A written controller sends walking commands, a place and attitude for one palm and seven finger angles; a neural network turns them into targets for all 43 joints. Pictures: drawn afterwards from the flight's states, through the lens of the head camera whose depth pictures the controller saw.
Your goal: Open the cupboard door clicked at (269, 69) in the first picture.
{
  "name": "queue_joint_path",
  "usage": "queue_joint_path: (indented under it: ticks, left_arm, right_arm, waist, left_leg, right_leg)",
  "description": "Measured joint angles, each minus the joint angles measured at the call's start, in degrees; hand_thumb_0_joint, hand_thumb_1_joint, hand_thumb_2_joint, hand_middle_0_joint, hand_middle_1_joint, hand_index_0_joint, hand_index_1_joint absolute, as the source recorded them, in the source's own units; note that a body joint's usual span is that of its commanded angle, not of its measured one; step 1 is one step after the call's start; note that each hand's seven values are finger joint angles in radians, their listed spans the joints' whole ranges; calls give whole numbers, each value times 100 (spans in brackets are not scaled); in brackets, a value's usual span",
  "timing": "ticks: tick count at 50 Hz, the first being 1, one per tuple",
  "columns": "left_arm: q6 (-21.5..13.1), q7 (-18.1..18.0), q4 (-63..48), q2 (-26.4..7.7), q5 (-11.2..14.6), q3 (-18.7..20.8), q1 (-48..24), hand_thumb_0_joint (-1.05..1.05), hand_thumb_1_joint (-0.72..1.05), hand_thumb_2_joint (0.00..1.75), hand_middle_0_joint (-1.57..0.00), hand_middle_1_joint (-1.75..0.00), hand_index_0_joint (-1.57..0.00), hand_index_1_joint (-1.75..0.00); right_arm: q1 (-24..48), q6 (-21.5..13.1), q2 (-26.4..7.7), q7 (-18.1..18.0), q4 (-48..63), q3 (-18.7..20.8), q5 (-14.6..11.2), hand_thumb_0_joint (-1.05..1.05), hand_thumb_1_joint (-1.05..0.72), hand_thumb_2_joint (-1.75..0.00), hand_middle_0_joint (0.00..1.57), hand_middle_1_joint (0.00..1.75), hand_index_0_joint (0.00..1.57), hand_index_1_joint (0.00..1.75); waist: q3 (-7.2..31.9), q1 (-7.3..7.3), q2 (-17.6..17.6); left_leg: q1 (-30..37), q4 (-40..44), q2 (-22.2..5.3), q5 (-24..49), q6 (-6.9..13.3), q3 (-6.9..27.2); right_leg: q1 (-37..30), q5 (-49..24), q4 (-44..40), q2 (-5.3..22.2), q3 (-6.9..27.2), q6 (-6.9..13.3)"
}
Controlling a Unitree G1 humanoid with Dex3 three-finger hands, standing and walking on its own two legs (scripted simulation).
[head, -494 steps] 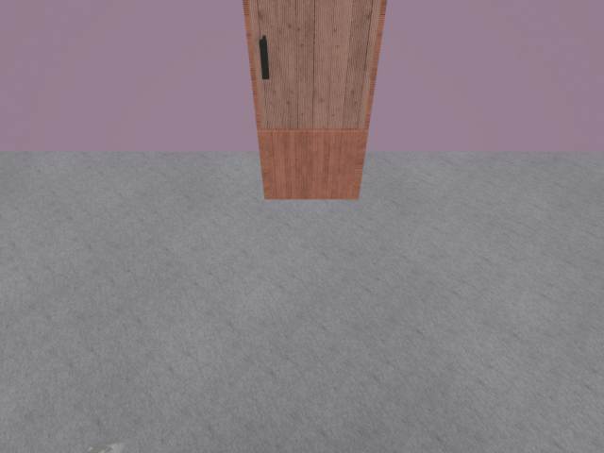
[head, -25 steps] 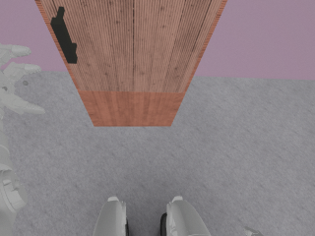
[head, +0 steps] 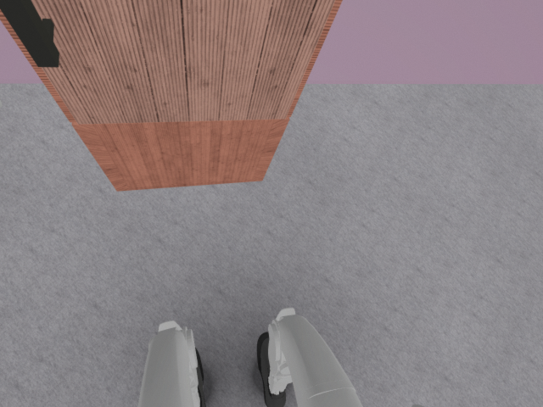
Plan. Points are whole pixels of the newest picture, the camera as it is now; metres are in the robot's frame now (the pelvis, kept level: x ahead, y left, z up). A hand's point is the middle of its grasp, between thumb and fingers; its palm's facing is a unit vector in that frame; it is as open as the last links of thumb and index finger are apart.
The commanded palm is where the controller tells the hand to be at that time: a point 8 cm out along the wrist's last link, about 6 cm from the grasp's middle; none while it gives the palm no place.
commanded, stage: move the hooked fingers beside the handle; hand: left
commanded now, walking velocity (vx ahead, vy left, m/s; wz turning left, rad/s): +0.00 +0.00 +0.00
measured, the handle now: (25, 3) +0.61 +0.24 +0.08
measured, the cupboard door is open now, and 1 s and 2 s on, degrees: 0 0 0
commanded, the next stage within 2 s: slide the fingers in behind the handle in 0.86 s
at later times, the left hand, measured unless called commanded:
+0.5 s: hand out of the picture +0.55 +0.31 +0.08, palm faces +0.05 -1.00 -0.02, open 14.0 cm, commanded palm +0.55 +0.32 +0.08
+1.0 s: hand out of the picture +0.55 +0.31 +0.08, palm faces +0.05 -1.00 -0.03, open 14.0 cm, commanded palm +0.55 +0.32 +0.07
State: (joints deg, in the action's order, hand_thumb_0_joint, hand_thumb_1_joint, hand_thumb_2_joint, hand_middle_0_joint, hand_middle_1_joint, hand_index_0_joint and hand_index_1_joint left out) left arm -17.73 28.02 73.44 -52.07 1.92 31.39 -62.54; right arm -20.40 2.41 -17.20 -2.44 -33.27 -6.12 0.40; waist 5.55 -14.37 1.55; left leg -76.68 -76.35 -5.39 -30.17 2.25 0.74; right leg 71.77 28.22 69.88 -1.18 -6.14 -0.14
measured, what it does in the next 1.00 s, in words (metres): stands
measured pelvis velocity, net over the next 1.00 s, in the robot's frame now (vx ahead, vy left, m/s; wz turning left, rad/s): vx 0.01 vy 0.00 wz -0.01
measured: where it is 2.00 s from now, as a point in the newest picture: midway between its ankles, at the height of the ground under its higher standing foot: (234, 391)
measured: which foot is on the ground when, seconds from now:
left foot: down 0.00-1.00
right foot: down 0.00-1.00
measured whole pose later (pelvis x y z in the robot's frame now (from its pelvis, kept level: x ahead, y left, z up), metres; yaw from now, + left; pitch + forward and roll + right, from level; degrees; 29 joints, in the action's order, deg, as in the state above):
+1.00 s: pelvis +0.01 +0.00 +0.01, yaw +0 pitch +31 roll -8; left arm -17.2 27.9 70.7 -50.7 2.2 31.4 -60.9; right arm -20.5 5.3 -15.6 -1.0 -32.9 -6.3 0.8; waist 5.6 -13.8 1.5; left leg -75.8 -75.4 -5.5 -30.8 2.3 1.3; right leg 70.3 28.3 67.9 -1.6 -6.5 -0.4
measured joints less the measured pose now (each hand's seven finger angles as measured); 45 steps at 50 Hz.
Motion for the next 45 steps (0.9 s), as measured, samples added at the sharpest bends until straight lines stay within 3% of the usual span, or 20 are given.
queue_joint_path:
  ticks: [9, 18, 31, 45]
  left_arm:
    - [238, -5, -11, -256, -181, 52, -314, -1, -49, 31, -30, -120, -30, -119]
    - [221, 4, -295, -140, -145, 234, 22, -1, -49, 31, -30, -120, -30, -119]
    - [111, -34, -306, 190, 27, -32, 238, -1, -50, 31, -30, -120, -30, -119]
    - [27, -37, -245, 118, 3, 20, 174, -1, -49, 31, -30, -120, -30, -119]
  right_arm:
    - [-178, 163, 87, 58, 56, -90, 64, 0, -90, -89, 21, 30, 20, 30]
    - [-285, 245, 182, 150, 18, -66, 79, 0, -90, -89, 21, 30, 20, 30]
    - [-134, 267, 115, 167, 34, 37, 71, 0, -90, -89, 21, 30, 20, 30]
    - [26, 282, 120, 144, 90, -2, 48, 0, -90, -89, 21, 30, 20, 30]
  waist:
    - [-44, -128, 51]
    - [-40, -74, 19]
    - [41, 28, -29]
    - [11, 29, -21]
  left_leg:
    - [-199, -54, -22, -34, 32, 15]
    - [-73, 68, -36, -50, 43, -1]
    - [246, 263, 4, -43, 35, 30]
    - [111, 104, -6, -75, 19, 47]
  right_leg:
    - [167, -11, -19, -28, -7, -34]
    - [30, -33, -188, -53, 12, -56]
    - [-321, -34, -408, -34, -20, -60]
    - [-171, 17, -218, -39, -26, -39]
